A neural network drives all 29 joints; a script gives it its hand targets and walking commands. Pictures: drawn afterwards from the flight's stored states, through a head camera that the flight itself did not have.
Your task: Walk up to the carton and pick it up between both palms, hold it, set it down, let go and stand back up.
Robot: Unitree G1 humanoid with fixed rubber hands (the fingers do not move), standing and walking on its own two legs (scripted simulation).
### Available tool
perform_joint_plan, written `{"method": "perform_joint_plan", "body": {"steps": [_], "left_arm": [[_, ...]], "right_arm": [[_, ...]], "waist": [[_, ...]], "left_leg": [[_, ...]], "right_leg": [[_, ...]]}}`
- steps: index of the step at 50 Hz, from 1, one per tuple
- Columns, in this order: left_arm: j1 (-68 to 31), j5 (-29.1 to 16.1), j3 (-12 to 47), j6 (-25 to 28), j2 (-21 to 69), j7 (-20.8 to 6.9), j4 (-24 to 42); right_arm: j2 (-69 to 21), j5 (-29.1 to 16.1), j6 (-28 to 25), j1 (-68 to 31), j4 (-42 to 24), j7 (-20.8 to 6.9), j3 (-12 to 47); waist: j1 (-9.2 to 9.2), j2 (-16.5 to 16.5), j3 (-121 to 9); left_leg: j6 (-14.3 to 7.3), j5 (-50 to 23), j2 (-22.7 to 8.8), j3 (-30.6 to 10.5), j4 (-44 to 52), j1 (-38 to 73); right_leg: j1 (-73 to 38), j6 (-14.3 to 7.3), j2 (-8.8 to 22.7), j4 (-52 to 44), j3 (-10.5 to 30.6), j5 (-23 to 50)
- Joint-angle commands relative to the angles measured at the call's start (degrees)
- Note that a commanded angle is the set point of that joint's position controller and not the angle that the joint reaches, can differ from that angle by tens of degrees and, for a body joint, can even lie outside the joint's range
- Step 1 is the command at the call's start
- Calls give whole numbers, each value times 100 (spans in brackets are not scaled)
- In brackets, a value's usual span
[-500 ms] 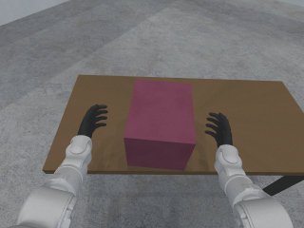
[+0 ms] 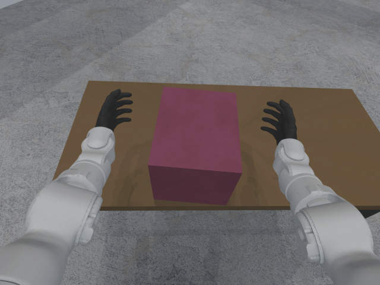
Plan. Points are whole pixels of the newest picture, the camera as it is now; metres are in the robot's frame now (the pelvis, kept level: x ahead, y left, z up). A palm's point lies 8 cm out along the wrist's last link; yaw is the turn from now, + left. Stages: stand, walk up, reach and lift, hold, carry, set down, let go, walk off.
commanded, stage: reach and lift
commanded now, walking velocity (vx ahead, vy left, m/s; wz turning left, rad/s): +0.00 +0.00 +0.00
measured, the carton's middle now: (194, 146) +0.50 -0.01 -0.07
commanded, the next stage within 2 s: none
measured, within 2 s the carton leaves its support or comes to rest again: neither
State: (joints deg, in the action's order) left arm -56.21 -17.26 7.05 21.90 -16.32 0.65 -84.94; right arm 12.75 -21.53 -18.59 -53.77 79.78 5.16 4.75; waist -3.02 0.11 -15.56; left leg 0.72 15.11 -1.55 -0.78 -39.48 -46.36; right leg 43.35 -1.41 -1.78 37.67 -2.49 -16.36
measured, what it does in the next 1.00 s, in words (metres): stands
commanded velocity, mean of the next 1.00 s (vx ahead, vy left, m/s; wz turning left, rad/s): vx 0.00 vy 0.00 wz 0.00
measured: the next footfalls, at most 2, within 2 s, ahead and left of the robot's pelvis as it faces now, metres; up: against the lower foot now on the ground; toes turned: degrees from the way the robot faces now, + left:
none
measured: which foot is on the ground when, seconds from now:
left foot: down 0.00-1.00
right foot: down 0.00-1.00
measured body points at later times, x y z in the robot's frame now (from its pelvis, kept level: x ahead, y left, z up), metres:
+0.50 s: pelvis +0.00 +0.00 +0.00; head +0.10 +0.01 +0.43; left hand +0.49 +0.19 +0.07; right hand +0.47 -0.20 +0.07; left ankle +0.02 +0.12 -0.71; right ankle +0.00 -0.10 -0.71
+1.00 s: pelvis -0.01 +0.00 -0.03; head +0.16 +0.01 +0.39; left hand +0.49 +0.16 -0.02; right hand +0.46 -0.20 -0.02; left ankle +0.02 +0.12 -0.71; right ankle +0.00 -0.10 -0.71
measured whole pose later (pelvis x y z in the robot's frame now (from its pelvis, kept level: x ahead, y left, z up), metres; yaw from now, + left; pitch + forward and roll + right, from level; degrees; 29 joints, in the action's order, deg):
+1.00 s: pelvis -0.01 +0.00 -0.03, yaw -1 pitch +36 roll -1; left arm -66.4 -12.7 2.5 30.9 -15.2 0.9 -95.4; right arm 10.9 -13.7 -27.1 -61.1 85.1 5.1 -2.2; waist -3.0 1.3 -16.7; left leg 0.5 16.3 -1.5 -0.2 -46.9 -66.7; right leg 64.5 -1.1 -1.5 45.9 -2.0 -17.4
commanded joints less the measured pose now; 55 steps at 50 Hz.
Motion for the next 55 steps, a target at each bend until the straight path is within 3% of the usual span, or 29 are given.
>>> {"method": "perform_joint_plan", "body": {"steps": [1,5,6,8,9,13,14,16,20,23,27,29,30,31,33,35,36,39,41,42,45,48,55], "left_arm": [[-2589,10,28,30,-717,-20,265],[-3027,-160,59,19,-815,-10,198],[-3088,-161,82,33,-882,-27,233],[-3106,-177,53,23,-936,-33,153],[-3077,-134,65,-20,-913,-89,-55],[-3256,-85,17,-96,-1021,-173,-423],[-3237,-40,34,-59,-1011,-164,-326],[-3373,-26,50,15,-954,-114,-272],[-3578,-131,172,132,-868,-54,-279],[-3362,-69,124,206,-807,-78,-615],[-3226,121,49,394,-743,-100,-709],[-3219,140,-39,542,-749,-115,-705],[-3241,189,-116,635,-813,-94,-570],[-3172,234,-130,691,-676,-70,-613],[-3216,264,-231,805,-741,-68,-464],[-3247,294,-291,874,-718,-53,-624],[-3263,338,-286,889,-719,-38,-656],[-3452,255,-229,1041,-668,52,-416],[-3424,279,-252,1086,-704,56,-486],[-3442,268,-286,1089,-668,47,-508],[-3246,428,-404,1044,-616,23,-538],[-3191,494,-504,1095,-533,39,-451],[-3021,723,-843,1159,-426,74,-343]], "right_arm": [[773,-74,34,-2225,-297,-40,-22],[868,-75,71,-2768,-723,-59,17],[824,-28,80,-2815,-796,-56,21],[854,-135,111,-2825,-708,-61,115],[820,-132,182,-2762,-468,-34,129],[799,-111,274,-2933,-207,9,155],[852,-74,247,-2931,-325,14,92],[804,-60,193,-2902,-320,10,21],[748,-57,140,-2916,-121,-97,-55],[799,148,66,-2881,-69,-90,-118],[777,332,-216,-2808,-5,-24,-365],[731,424,-374,-2768,-12,1,-383],[683,460,-483,-2764,-160,-14,-417],[675,514,-545,-2708,-91,-26,-460],[652,518,-655,-2713,-277,-30,-471],[510,527,-659,-2679,3,-55,-476],[541,540,-693,-2645,76,-60,-556],[572,636,-858,-2777,-72,-48,-705],[527,694,-928,-2809,-177,-60,-659],[554,769,-935,-2801,-140,-48,-726],[636,808,-993,-2696,71,-12,-785],[497,767,-1107,-2750,-182,9,-689],[208,1036,-1102,-2661,-226,41,-816]], "waist": [[-54,383,-2869],[9,249,-3346],[-4,81,-3576],[1,133,-3615],[-83,122,-3388],[-31,-69,-3054],[-96,-43,-3159],[-51,281,-3363],[-109,536,-3457],[-154,308,-3340],[-173,433,-3656],[-138,280,-3712],[-62,347,-3996],[-135,375,-4014],[-84,361,-4176],[-16,399,-4009],[-42,464,-3942],[-60,662,-4460],[-26,565,-4782],[-121,462,-4760],[-126,455,-4848],[-1,466,-4961],[-19,96,-4807]], "left_leg": [[224,-1920,60,-87,0,2573],[177,-1997,125,-30,25,2357],[146,-1995,100,2,-2,2357],[143,-2253,141,11,-25,2272],[122,-2173,150,25,35,2148],[7,-1674,173,101,224,1655],[29,-1777,173,106,257,1700],[129,-1957,149,47,171,1912],[218,-1939,86,-23,66,2296],[202,-1887,69,-21,-6,2177],[264,-2265,80,12,-108,1963],[268,-2442,97,-6,-236,2011],[273,-2435,90,21,-295,1950],[315,-2611,77,4,-337,1979],[295,-2476,95,69,-427,1797],[280,-2218,112,98,-401,1537],[303,-1972,115,109,-403,1455],[359,-2169,88,89,-666,1566],[316,-2352,93,132,-824,1519],[316,-2318,103,131,-845,1432],[355,-2402,117,185,-955,1443],[310,-2460,142,208,-1016,1247],[236,-2376,182,268,-1054,845]], "right_leg": [[-509,170,83,-466,2,1386],[-762,270,113,-373,10,1778],[-841,291,101,-345,-7,1918],[-1029,313,117,-256,20,2390],[-1173,351,146,-334,84,2354],[-1334,402,201,-305,145,2166],[-1355,406,200,-309,140,2282],[-1139,331,160,-316,82,2239],[-368,227,156,-431,-10,1773],[-303,237,149,-395,-36,1729],[-370,282,141,-212,-50,2210],[-335,281,154,-141,-51,2377],[-304,290,134,-55,-61,2356],[-180,264,130,-1,-118,2452],[-198,291,137,47,-103,2343],[-68,291,166,81,-84,2089],[18,282,180,78,-65,1857],[429,220,133,293,-113,1891],[419,241,132,392,-93,2097],[345,279,110,442,-137,2167],[231,312,64,558,-132,2318],[7,302,86,628,-53,2445],[-265,400,51,792,-71,2628]]}}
